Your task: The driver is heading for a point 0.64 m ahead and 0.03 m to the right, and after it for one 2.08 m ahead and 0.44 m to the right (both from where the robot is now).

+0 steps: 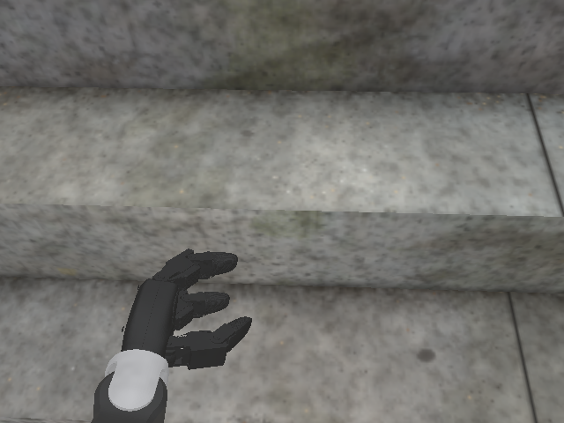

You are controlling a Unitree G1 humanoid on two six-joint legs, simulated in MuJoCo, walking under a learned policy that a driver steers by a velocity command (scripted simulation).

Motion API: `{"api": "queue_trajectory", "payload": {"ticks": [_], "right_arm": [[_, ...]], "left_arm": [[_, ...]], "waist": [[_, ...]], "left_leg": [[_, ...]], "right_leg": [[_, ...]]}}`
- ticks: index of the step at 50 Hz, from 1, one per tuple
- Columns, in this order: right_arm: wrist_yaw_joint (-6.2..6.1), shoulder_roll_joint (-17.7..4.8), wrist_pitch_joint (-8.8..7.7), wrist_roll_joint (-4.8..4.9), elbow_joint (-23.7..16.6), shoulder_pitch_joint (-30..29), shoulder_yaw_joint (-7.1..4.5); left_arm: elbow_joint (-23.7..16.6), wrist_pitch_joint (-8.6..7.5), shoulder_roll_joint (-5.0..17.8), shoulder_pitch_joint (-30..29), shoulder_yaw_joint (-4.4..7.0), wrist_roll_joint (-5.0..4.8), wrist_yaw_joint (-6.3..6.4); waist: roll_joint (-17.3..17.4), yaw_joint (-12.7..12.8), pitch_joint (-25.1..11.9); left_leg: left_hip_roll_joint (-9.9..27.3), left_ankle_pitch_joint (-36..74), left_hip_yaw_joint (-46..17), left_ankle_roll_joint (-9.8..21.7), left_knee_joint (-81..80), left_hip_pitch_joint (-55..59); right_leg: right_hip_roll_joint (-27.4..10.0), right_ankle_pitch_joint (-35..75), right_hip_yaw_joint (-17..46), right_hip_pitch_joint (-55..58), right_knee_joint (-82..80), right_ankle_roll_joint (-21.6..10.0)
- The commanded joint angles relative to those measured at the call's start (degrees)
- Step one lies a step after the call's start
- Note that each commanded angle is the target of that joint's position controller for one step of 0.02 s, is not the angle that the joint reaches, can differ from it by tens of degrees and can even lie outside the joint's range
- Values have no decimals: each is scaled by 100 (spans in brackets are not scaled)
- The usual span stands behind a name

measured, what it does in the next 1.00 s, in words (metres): climbs: left foot 0.22 m higher, then right foot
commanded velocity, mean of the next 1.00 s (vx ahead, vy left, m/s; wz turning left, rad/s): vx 0.81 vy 0.01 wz -0.03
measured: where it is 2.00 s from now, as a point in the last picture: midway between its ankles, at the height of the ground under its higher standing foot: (206, 201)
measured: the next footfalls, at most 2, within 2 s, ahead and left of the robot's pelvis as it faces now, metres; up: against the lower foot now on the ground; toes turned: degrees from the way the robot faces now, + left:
left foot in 0.18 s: +0.07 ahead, +0.11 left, +0.22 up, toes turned -7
right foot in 0.50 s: +0.15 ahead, -0.02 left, +0.22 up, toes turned +13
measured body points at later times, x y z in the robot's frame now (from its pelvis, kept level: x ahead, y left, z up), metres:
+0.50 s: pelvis +0.19 +0.03 +0.22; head +0.20 +0.01 +0.67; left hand +0.18 +0.33 +0.14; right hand +0.55 -0.08 +0.21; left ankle +0.08 +0.12 -0.26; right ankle +0.13 -0.03 -0.50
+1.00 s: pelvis +0.39 +0.05 +0.43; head +0.41 +0.03 +0.88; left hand +0.65 +0.30 +0.42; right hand +0.37 -0.24 +0.29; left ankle +0.39 +0.15 -0.30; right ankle +0.38 -0.08 +0.00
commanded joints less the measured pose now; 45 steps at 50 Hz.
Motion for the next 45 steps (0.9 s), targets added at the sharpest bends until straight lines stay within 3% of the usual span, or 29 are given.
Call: {"api": "queue_trajectory", "payload": {"ticks": [1,3,5,7,9,11,12,13,15,17,18,20,21,22,23,24,25,26,27,30,32,34,35,36,37,39,40,42,45], "right_arm": [[-27,-499,30,156,-1523,-1426,-11],[-64,-179,216,-253,-1823,-2165,87],[-125,-28,238,-245,-2104,-2640,216],[-85,-292,292,-209,-2323,-2952,283],[-7,-330,298,-234,-2070,-1665,366],[112,-1073,172,-531,-1923,-1660,260],[80,-1278,245,-532,-1530,-955,169],[-18,-1098,352,-241,-1068,-1539,78],[-321,-550,140,-466,-1555,-2496,171],[-295,-817,-279,-784,-1098,-2849,184],[-127,-956,-408,-791,-1309,-4041,212],[-276,-922,-534,-262,-1995,-6672,312],[-213,-1171,-699,-207,-2109,-6985,239],[-62,-754,-555,-280,-2543,-7549,397],[175,371,-466,-788,-2792,-7544,714],[104,1217,-569,-852,-2986,-7076,974],[63,1627,-617,-570,-3107,-6260,1040],[89,1384,-532,-402,-3113,-4891,1114],[149,985,-415,-570,-3082,-4234,1062],[-86,516,160,-708,-3536,-5501,890],[-90,464,390,-479,-4137,-6412,901],[-104,722,530,-51,-4014,-6155,1066],[-124,860,534,309,-3990,-5807,1072],[-158,418,599,264,-3748,-3987,688],[-140,-428,572,-8,-2992,-2402,254],[-330,-927,625,-211,-2338,-1825,-62],[-167,-545,505,-113,-2206,-2336,62],[-189,201,18,-173,-1279,-3100,327],[-305,1004,-402,-408,-311,-2167,591]], "left_arm": [[706,98,971,1262,560,151,-81],[1188,-23,1323,2069,650,-303,-200],[1453,-173,1080,2753,664,-399,-139],[1795,-209,1433,3925,888,-475,47],[1001,-218,1748,1803,949,-598,166],[343,-233,2162,1301,976,-688,164],[34,-263,2348,971,1009,-781,48],[131,-195,2019,1343,875,-518,-163],[-884,-47,997,958,582,-227,151],[-1302,-46,832,1127,428,51,233],[-1205,67,997,2080,396,-82,224],[249,498,1915,5672,796,-219,238],[453,642,1928,7144,899,-237,322],[1020,552,1616,8308,849,-172,223],[1587,394,1105,7465,806,-157,305],[2114,218,688,7075,678,-182,281],[2156,124,286,6659,392,-6,79],[1724,-46,137,5520,246,-65,-68],[1390,-187,417,4713,379,-70,-99],[1292,-501,936,3777,561,-148,-187],[1627,-351,1051,4522,618,-184,28],[1811,-155,1106,4693,588,-410,146],[1718,-275,1479,5151,718,-605,231],[1802,-453,2356,5208,939,-731,84],[1662,-585,2698,4771,1080,-790,-120],[1144,-662,1981,3873,1000,-520,-515],[680,-545,1403,3215,959,-196,-474],[-27,-268,108,2447,506,10,-171],[38,158,34,2985,350,-117,-24]], "waist": [[-190,292,-826],[-667,332,-238],[-789,593,306],[-726,769,-1249],[-893,-251,-1987],[612,-342,-2610],[1610,-746,-2914],[4000,-96,-3322],[1554,707,-2242],[-534,1543,-277],[-1157,2624,62],[-1362,4646,133],[-788,5447,-568],[-1852,5984,-401],[-1917,4689,690],[-806,3855,1130],[-46,2886,417],[568,1521,291],[912,970,83],[661,1214,971],[953,1671,1054],[1213,1728,-194],[325,1855,-1101],[-938,856,-2017],[-375,-5,-3052],[1919,-273,-3252],[1235,141,-2394],[-529,1237,270],[-504,1664,320]], "left_leg": [[252,-1580,649,-12,2026,-3225],[298,-1266,605,166,3078,-3635],[505,-1161,709,345,1893,-3992],[584,-1944,771,457,612,-3636],[737,-957,21,655,-1978,-556],[632,991,368,595,-4533,2209],[918,2430,-100,1008,-6175,4352],[1685,4630,-1399,1429,-6429,6458],[2075,6252,-1804,890,-4720,6033],[2163,4130,-1306,-23,-5676,3942],[1705,3853,-168,-256,-6758,2155],[1049,6856,1296,215,-6051,-1150],[938,8885,1405,15,-3445,-1326],[285,5392,1523,-340,256,-1268],[-242,569,1627,-207,2418,-2295],[-465,-345,762,179,4353,-2627],[-803,-205,-201,328,5529,-3423],[-277,327,-517,399,4022,-3424],[214,725,-432,248,3411,-3319],[572,492,981,-213,4013,-3195],[1488,438,1152,-362,1925,-3159],[1084,188,2171,-58,-885,10],[595,-1392,1590,119,-1700,1974],[514,-1333,1189,99,-1669,3387],[671,-438,62,467,-2723,4721],[2863,445,-5343,1437,-6990,4807],[2776,-35,-5527,1425,-7195,3758],[2718,472,-3564,1512,-6968,1587],[2125,3560,-1370,1091,-6657,2842]], "right_leg": [[-1331,7454,-390,3018,534,-1],[-1435,7321,-480,2011,-286,79],[-1264,8857,-144,2114,-87,156],[-1463,10838,273,4119,579,213],[-1239,12138,-232,2323,1466,231],[-664,13348,-302,828,3015,467],[175,10581,-794,-1117,5171,907],[1281,690,-400,-3910,8557,957],[1090,-3564,2017,-6845,11880,415],[572,-3320,2418,-6824,10129,-344],[536,-2571,1354,-4738,7799,-266],[1675,-823,-698,-53,5382,174],[1025,-43,172,1463,3912,-596],[541,2123,1248,1313,1459,-1277],[460,2149,1417,772,-49,-1166],[338,2577,754,500,-287,-873],[-70,5477,1385,1349,1268,-376],[-265,7012,1973,971,1279,239],[-596,6270,2489,762,971,249],[-831,5983,2928,-1383,-825,-548],[-1033,6017,2672,-857,-1355,-511],[-331,8879,1071,-1155,-1316,-299],[-883,11969,1859,-1402,-717,-321],[-1261,14428,2031,-999,521,-449],[-1166,12459,2124,-1132,2340,-478],[1515,1816,1810,-3400,8426,-228],[1469,1506,1960,-4456,10464,-239],[1274,816,1831,-5670,11453,-238],[787,385,2008,-5902,9878,-181]]}}
Keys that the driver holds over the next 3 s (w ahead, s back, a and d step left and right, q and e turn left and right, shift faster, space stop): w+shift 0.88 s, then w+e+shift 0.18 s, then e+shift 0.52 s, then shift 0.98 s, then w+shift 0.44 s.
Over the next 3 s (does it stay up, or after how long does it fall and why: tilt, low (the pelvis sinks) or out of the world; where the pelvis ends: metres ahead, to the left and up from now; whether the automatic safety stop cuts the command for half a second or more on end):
stays up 0.64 -0.11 0.65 its command is cut before an obstacle after 0.5 s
